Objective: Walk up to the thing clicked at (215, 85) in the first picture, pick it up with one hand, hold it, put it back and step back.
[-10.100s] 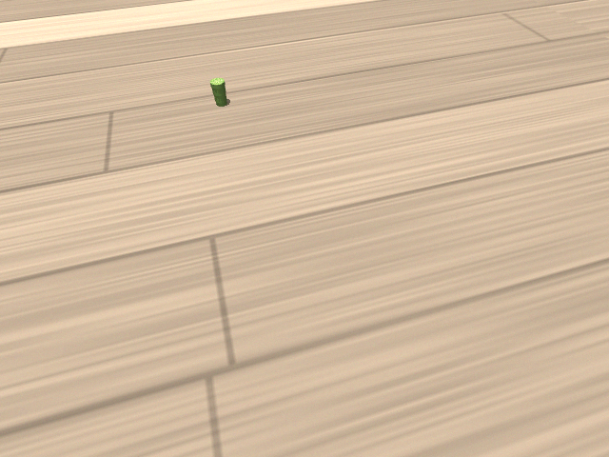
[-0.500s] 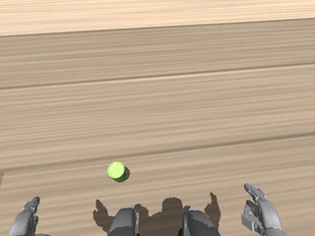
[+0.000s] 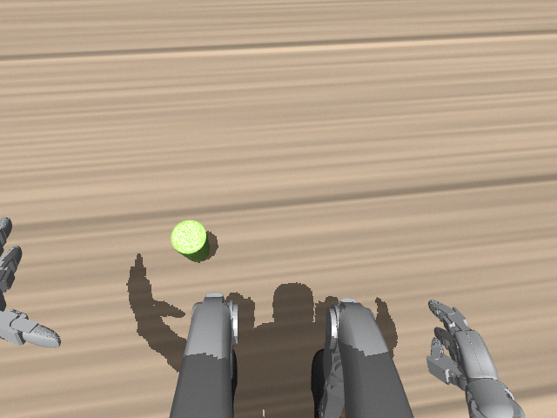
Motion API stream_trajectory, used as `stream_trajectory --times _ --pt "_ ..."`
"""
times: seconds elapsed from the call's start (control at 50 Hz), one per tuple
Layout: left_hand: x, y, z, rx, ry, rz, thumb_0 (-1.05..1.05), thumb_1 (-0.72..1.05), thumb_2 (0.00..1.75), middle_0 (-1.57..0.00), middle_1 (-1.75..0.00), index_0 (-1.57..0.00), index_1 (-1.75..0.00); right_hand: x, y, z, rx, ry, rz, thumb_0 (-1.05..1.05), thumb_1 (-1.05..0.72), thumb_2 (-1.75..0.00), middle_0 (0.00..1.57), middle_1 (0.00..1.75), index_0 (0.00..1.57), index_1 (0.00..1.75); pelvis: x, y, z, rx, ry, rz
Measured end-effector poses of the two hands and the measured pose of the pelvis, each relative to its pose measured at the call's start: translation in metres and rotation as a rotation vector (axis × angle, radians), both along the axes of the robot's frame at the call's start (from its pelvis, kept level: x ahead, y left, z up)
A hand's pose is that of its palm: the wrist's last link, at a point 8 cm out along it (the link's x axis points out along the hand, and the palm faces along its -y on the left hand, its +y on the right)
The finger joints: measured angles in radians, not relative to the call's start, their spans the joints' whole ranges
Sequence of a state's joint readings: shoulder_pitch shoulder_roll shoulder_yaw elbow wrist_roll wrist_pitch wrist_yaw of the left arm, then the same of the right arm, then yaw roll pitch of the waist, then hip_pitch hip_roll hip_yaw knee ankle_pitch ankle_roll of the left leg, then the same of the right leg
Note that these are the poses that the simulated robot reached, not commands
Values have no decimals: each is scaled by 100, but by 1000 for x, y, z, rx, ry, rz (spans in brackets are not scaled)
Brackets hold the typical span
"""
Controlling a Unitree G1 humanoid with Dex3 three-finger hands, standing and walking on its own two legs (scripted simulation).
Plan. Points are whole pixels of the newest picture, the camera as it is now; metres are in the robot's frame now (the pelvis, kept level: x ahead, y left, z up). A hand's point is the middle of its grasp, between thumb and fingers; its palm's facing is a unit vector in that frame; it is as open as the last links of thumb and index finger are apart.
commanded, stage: go down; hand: left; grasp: from the side
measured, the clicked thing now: (193, 244) +0.44 +0.23 -0.47
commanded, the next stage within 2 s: approach in 1.80 s
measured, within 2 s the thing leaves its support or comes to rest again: neither
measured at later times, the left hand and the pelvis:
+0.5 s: hand (35, 261) +0.32 +0.39 -0.12, palm faces +0.23 -0.95 -0.19, open 17.1 cm; pelvis -0.03 +0.00 -0.09, yaw -2 degrees
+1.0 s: hand (35, 254) +0.33 +0.41 -0.14, palm faces +0.23 -0.96 -0.14, open 17.3 cm; pelvis -0.04 +0.00 -0.15, yaw -3 degrees
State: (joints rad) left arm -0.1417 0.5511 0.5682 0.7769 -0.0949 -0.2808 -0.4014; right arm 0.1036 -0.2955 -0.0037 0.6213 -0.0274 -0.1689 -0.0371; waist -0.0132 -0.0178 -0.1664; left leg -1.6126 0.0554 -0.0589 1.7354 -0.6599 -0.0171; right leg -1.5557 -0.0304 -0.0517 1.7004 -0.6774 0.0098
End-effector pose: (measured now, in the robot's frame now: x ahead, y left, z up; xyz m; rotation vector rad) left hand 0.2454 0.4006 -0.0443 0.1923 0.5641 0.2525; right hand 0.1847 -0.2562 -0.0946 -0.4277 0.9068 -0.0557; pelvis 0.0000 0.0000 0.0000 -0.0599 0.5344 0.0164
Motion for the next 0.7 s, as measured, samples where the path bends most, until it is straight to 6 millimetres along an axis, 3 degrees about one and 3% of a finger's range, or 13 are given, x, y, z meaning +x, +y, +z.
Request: stream_trajectory --times 0.16,0.32,0.48,0.7 --pt "9 17 -20 10 -91 18 -1 -54 10 -7 -14 -7 -14 -37 -6 -44 -6 89 -18 1 -90 -90 20 30 21 30 -17 -2 -35 -4 21 -8" --pt "27 27 -38 6 -168 0 -1 -49 9 -6 -13 -6 -13 -61 -16 -74 -38 136 -23 1 -90 -90 20 30 21 30 -27 -4 -66 -13 34 -15" --pt "41 37 -55 -8 -231 -4 -1 -48 7 -6 -11 -6 -11 -68 -24 -95 -70 153 -20 1 -91 -90 20 30 21 30 -29 -4 -92 -21 43 -23" --pt "48 49 -73 -18 -295 -16 -1 -49 7 -6 -9 -5 -9 -61 -25 -120 -95 142 18 1 -92 -91 20 30 21 30 -33 -2 -120 -31 37 -30"
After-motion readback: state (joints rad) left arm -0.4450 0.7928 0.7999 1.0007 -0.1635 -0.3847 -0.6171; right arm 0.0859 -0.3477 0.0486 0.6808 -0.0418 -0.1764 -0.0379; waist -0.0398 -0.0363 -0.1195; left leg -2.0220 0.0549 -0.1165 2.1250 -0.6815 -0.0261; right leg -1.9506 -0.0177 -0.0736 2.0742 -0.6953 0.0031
